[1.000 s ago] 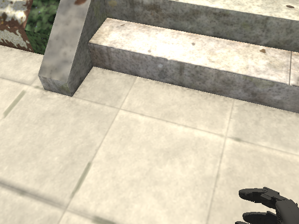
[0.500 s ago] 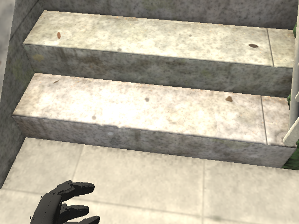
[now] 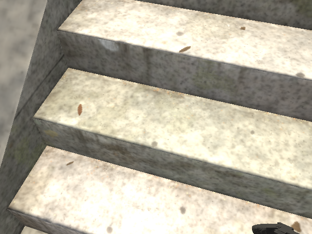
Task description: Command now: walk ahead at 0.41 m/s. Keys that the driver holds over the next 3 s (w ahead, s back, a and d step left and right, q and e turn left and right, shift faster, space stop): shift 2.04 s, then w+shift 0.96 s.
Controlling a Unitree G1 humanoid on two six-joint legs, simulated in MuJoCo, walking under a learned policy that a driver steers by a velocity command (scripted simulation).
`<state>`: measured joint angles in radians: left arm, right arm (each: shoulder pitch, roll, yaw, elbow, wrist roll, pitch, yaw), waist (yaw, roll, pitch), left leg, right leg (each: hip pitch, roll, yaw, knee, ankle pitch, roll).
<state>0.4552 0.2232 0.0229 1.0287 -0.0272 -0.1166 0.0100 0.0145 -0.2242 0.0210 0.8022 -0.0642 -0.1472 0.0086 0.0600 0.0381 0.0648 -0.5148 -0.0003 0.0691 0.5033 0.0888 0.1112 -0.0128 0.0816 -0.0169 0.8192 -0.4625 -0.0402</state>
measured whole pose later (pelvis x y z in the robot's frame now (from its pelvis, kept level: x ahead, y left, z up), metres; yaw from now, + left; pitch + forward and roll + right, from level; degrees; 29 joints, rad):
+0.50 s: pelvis +0.13 -0.06 +0.03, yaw -1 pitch +2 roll +1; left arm 0.09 0.12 -0.02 0.77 0.02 0.06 0.06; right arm 0.38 -0.16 0.01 1.05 -0.03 -0.08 -0.07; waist -0.05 -0.02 -0.01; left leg -0.24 0.03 0.07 0.32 -0.12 0.02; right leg -0.79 -0.07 0.01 1.68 -0.56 -0.01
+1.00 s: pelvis +0.11 -0.12 +0.02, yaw -1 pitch +0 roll +0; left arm 0.21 0.15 -0.02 0.93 0.00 0.00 0.07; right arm 0.26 -0.15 -0.01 0.97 -0.01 0.03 -0.05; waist -0.01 0.04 0.05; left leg -0.12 -0.03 0.04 0.43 -0.28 0.03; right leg -0.16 -0.01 -0.16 0.44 -0.28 -0.04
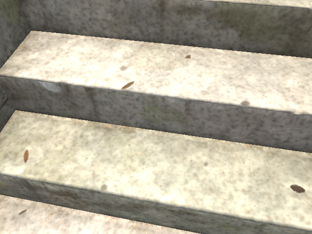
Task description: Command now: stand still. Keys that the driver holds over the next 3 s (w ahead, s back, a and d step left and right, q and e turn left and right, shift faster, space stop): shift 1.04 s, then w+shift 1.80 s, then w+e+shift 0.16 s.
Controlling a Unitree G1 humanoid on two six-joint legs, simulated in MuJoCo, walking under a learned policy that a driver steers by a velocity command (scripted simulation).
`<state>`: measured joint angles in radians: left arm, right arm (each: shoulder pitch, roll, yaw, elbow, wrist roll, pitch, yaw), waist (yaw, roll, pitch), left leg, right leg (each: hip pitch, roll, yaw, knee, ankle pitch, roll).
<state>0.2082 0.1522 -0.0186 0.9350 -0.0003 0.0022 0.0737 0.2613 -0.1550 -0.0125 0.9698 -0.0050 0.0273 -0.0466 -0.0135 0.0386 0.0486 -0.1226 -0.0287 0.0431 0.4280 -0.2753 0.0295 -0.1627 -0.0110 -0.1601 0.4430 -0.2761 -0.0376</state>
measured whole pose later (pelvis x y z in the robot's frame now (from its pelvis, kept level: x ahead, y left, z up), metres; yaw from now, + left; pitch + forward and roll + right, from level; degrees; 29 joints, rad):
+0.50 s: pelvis -0.05 +0.02 +0.00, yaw +0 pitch -2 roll +0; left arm 0.42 0.13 -0.01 1.12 0.02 0.03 0.05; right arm 0.37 -0.13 0.04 1.01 -0.02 -0.01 -0.04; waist 0.01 0.00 0.03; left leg -0.14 -0.07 0.05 0.37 -0.20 0.08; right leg -0.18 -0.04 -0.14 0.38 -0.18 -0.01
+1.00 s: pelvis -0.03 +0.01 +0.00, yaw +0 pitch -2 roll +0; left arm 0.37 0.10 -0.02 1.10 0.01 0.00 0.06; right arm 0.38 -0.11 0.04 1.03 -0.02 -0.03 -0.04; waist 0.00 0.00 0.03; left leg -0.13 -0.06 0.04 0.39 -0.23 0.07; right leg -0.17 -0.03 -0.14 0.40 -0.20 -0.02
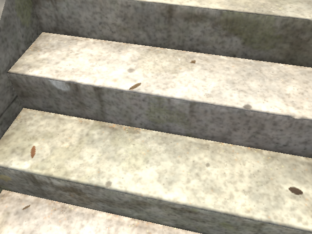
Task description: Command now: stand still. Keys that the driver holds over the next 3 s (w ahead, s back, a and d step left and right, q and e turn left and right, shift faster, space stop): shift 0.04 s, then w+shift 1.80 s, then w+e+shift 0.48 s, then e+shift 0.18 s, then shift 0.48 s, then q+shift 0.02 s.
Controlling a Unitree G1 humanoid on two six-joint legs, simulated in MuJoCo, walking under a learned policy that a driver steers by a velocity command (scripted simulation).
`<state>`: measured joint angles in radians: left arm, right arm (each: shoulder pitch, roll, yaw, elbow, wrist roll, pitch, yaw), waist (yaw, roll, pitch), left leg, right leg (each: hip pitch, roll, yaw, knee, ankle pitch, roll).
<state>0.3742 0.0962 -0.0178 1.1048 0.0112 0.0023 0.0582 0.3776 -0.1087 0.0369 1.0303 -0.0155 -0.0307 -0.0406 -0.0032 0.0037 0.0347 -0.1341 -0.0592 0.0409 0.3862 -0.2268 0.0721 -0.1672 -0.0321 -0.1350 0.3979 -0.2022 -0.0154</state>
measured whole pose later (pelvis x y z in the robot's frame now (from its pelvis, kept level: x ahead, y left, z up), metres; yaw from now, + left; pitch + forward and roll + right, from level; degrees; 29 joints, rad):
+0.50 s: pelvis +0.09 +0.00 +0.00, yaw +0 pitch +2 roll +0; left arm 0.34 0.18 0.06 1.00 0.00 -0.05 0.02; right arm 0.19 -0.15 -0.03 0.85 -0.02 -0.10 0.00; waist 0.01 -0.03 0.00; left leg -0.26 -0.01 0.06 0.52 -0.23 0.16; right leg -0.11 0.00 -0.08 0.40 -0.30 -0.06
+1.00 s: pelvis +0.29 -0.02 +0.13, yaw +0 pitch +3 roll -2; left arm 0.34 0.22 0.04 0.98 0.03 -0.06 0.00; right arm 0.15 -0.16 -0.03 0.68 -0.05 -0.08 0.00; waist -0.03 0.03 -0.11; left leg -0.92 -0.10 -0.19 2.07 -0.10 0.19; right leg -0.43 0.10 -0.07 0.86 -0.49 -0.09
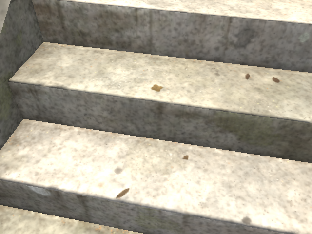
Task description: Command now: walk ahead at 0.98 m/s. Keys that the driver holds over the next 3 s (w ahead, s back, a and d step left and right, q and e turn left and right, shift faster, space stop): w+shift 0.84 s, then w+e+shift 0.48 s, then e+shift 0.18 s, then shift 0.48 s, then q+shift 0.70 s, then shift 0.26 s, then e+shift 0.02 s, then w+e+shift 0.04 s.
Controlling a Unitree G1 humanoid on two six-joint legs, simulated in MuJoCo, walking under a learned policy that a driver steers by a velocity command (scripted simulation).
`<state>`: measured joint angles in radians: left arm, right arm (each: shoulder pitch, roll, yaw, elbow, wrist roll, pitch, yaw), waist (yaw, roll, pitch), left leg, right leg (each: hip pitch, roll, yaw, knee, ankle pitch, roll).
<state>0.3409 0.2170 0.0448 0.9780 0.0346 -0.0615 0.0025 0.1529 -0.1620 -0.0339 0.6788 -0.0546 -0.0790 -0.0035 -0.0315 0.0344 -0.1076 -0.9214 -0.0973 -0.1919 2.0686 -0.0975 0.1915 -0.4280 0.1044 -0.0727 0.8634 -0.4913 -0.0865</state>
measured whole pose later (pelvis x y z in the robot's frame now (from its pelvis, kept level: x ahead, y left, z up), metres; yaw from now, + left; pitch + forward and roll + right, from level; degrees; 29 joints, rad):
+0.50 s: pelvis +0.34 +0.05 +0.21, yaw +0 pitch +3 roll +3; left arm 0.06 0.08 0.00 0.58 0.01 -0.10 0.01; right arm 0.45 -0.22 -0.06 1.05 -0.04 -0.10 0.01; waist 0.02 -0.02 -0.12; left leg -0.32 -0.08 0.15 0.67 -0.41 0.09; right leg -1.14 0.06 0.14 2.25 -0.22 -0.18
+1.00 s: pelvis +0.72 +0.02 +0.43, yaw -3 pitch +6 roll +3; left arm 0.56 0.19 0.04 1.10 -0.03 -0.12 0.01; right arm -0.21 -0.02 0.08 0.42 -0.02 -0.09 -0.01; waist 0.03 -0.07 -0.02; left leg -1.33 0.04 0.09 1.76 -0.41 0.15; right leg -0.02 0.00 -0.02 0.23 -0.26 -0.11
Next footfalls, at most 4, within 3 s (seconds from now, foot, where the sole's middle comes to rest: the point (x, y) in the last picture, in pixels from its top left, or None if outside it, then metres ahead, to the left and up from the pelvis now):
0.26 left None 0.34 0.12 -0.54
0.68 right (175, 171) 0.62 -0.05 -0.36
1.06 left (122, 69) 0.96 0.13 -0.17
1.44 right None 1.19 -0.12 0.01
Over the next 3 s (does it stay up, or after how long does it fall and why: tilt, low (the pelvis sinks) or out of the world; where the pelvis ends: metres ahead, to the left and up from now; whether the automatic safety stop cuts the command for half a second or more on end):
stays up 1.37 -0.13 0.96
